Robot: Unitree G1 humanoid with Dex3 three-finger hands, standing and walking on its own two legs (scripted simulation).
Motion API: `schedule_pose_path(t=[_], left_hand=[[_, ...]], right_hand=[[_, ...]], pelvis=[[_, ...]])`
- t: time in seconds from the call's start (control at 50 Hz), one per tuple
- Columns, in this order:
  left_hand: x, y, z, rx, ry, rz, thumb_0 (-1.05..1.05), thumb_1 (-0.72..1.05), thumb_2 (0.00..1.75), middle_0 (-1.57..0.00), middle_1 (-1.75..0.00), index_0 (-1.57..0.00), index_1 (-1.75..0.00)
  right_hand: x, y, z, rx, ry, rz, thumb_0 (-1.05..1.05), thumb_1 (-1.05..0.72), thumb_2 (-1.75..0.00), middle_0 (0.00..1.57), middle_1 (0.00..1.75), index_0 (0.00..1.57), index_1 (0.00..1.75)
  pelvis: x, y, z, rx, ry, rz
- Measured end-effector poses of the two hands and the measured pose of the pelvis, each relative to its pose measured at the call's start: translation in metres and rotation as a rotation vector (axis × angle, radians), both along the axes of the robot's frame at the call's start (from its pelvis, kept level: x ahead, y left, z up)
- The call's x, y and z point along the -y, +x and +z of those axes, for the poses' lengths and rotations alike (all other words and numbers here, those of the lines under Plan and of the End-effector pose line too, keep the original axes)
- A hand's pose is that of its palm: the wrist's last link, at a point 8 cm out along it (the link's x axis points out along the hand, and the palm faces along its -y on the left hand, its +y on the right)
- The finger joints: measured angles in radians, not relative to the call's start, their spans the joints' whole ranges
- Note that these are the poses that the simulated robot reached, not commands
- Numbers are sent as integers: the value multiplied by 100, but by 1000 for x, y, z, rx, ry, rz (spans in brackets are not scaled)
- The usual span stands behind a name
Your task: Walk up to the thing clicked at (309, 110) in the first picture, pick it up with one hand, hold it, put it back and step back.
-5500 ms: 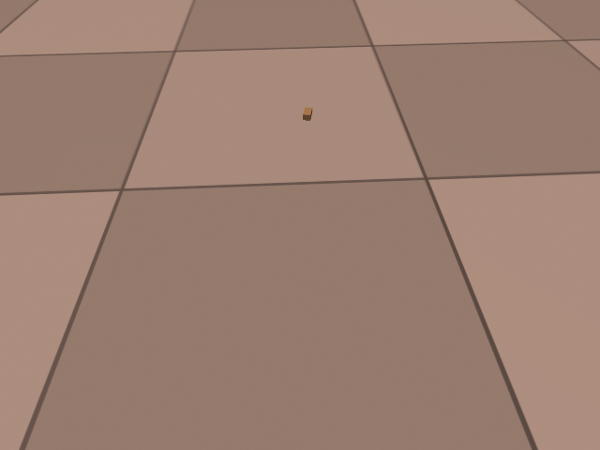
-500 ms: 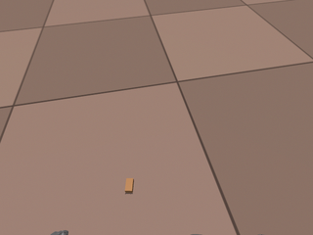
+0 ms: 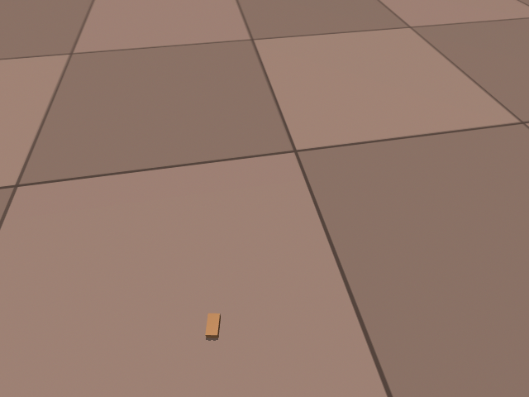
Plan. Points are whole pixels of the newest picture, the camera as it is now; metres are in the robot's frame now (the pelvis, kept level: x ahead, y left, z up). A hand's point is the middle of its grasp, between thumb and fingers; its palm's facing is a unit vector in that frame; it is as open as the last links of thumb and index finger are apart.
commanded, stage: walk up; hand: left
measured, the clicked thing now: (213, 325) +0.49 +0.20 -0.77
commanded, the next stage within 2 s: stand in 0.46 s
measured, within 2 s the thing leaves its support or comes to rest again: neither
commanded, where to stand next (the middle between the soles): +0.10 +0.02 m, yaw +2 degrees
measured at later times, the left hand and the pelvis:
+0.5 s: hand out of the picture +0.09 +0.25 -0.16, palm faces -0.01 -0.95 -0.32, open 7.4 cm; pelvis +0.01 +0.01 +0.00, yaw +0 degrees
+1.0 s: hand out of the picture +0.11 +0.26 -0.15, palm faces +0.00 -0.94 -0.34, open 7.4 cm; pelvis +0.03 +0.00 +0.00, yaw +1 degrees
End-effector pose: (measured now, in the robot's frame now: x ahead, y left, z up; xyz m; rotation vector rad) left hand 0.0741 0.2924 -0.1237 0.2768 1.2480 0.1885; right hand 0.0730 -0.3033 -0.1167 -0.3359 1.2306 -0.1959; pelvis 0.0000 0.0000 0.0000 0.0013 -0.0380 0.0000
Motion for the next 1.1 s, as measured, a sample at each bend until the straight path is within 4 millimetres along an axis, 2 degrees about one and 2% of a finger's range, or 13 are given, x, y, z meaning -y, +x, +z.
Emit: schedule_pose_path(t=[0.24, 0.72, 1.1], left_hand=[[-5, -9, 1, -36, 7, 22, 1, 90, 90, -21, -30, -21, -30], [-9, 23, 7, 28, 26, -2, 1, 90, 90, -21, -30, -21, -30], [-9, 24, 7, 17, 34, 2, 1, 90, 90, -21, -30, -21, -30]], right_hand=[[-14, 11, -5, -2, 29, 5, 0, -90, -90, 20, 30, 20, 30], [-15, 25, -3, 6, 26, 3, 0, -90, -90, 20, 30, 20, 30], [-14, 32, -4, -4, 29, 9, 0, -90, -90, 20, 30, 20, 30]], pelvis=[[-4, 7, 1, -4, 0, 2], [-6, 20, 2, -8, 0, 12], [-4, 28, 2, -10, -2, 21]])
